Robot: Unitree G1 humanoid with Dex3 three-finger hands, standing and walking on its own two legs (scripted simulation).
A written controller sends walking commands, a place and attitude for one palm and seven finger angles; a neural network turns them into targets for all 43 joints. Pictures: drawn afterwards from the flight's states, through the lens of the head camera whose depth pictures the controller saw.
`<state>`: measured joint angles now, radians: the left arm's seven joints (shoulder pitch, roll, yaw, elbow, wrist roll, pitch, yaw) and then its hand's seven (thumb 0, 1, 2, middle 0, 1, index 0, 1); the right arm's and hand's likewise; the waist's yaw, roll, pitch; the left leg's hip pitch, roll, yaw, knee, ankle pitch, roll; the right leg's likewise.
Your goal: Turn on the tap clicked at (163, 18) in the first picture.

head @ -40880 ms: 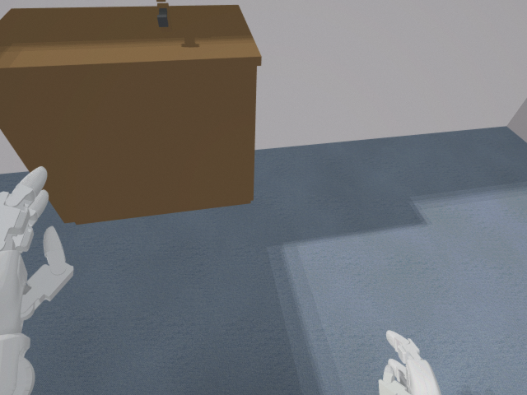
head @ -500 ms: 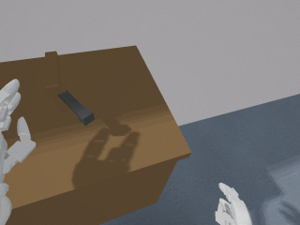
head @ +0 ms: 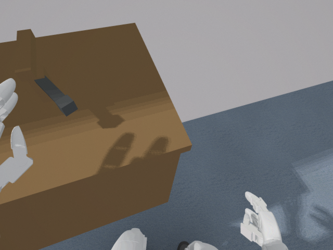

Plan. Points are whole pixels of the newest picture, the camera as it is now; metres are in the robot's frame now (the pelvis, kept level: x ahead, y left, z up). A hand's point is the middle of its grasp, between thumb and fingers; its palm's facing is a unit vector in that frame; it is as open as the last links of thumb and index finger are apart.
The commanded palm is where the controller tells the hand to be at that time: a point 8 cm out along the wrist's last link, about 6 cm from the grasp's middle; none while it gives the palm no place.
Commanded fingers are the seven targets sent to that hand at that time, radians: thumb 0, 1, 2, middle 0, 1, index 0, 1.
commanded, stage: come to a stop and stand still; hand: left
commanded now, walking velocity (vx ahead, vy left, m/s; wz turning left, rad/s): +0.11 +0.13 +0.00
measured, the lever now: (66, 105) +0.36 +0.25 +0.12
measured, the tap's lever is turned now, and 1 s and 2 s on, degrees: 27 27 27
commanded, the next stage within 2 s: look again from close up in 1.08 s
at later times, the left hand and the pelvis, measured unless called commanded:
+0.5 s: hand (6, 152) +0.22 +0.27 +0.18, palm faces +0.37 -0.83 -0.42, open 7.4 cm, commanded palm +0.16 +0.30 +0.19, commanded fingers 0.00 0.90 0.90 -0.20 -0.30 -0.20 -0.30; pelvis +0.00 +0.02 +0.01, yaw +0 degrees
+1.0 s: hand out of the picture +0.18 +0.30 +0.17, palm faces +0.46 -0.82 -0.34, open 7.4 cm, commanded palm +0.12 +0.32 +0.19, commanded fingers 0.00 0.90 0.90 -0.20 -0.30 -0.20 -0.30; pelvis -0.02 +0.02 +0.01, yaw +4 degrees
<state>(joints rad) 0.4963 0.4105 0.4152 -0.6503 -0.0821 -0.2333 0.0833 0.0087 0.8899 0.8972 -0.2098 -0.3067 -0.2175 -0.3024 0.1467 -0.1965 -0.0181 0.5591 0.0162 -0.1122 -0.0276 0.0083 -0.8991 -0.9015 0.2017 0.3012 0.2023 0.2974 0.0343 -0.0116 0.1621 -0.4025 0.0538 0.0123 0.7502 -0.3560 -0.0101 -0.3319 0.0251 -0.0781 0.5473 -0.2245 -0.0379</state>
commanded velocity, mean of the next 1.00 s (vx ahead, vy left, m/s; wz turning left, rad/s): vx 0.00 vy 0.01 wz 0.00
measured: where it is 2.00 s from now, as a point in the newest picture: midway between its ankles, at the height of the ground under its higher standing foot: outside the picture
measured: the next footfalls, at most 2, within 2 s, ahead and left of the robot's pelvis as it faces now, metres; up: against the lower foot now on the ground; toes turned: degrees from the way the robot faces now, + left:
left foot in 0.10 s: +0.01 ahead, +0.11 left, +0.00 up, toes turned +2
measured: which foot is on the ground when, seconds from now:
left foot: up 0.00-0.08, down 0.10-1.00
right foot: down 0.00-1.00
